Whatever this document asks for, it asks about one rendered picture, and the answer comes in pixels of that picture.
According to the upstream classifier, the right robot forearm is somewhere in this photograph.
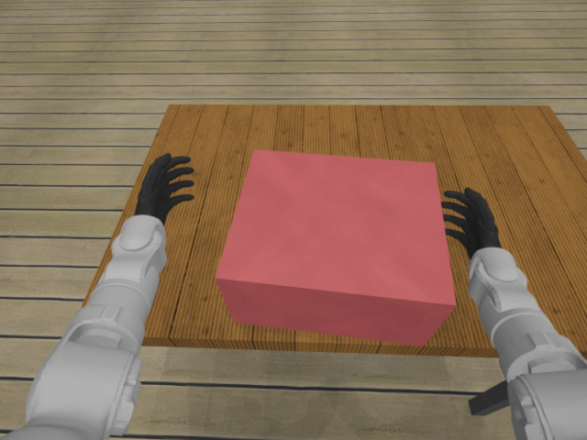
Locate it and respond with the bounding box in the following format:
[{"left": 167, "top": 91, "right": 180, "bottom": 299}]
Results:
[{"left": 468, "top": 247, "right": 587, "bottom": 383}]

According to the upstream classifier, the table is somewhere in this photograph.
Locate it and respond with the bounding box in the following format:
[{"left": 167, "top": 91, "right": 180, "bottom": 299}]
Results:
[{"left": 81, "top": 104, "right": 587, "bottom": 416}]

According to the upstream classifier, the robot left hand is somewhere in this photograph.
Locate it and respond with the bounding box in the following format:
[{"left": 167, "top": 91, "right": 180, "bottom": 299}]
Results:
[{"left": 134, "top": 153, "right": 194, "bottom": 225}]

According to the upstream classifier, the left robot upper arm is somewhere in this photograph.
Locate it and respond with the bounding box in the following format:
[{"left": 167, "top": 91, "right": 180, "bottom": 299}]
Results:
[{"left": 0, "top": 341, "right": 143, "bottom": 440}]

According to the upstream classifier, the right robot upper arm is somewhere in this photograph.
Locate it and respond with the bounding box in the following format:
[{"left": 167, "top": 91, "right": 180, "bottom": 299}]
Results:
[{"left": 507, "top": 368, "right": 587, "bottom": 440}]

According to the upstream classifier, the carton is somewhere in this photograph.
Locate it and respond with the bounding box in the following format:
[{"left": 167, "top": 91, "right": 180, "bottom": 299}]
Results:
[{"left": 215, "top": 149, "right": 457, "bottom": 347}]

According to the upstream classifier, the robot right hand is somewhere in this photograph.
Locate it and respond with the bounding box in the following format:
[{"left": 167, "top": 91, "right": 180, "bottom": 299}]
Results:
[{"left": 441, "top": 187, "right": 501, "bottom": 260}]

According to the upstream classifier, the left robot forearm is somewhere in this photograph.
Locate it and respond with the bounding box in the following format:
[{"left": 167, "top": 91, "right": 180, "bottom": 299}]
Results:
[{"left": 26, "top": 214, "right": 167, "bottom": 423}]

